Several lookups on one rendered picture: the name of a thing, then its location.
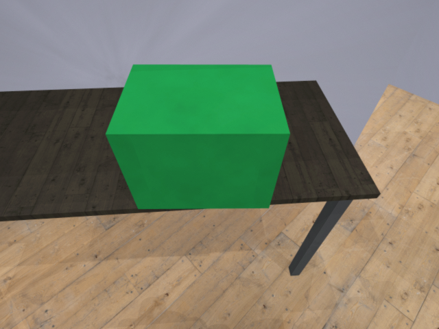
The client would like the carton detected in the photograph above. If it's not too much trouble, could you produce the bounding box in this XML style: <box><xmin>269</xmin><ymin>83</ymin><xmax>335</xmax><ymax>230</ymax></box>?
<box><xmin>106</xmin><ymin>64</ymin><xmax>290</xmax><ymax>209</ymax></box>

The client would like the table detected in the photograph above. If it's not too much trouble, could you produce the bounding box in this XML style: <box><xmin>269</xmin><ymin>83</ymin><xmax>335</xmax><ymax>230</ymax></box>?
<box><xmin>0</xmin><ymin>80</ymin><xmax>381</xmax><ymax>276</ymax></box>

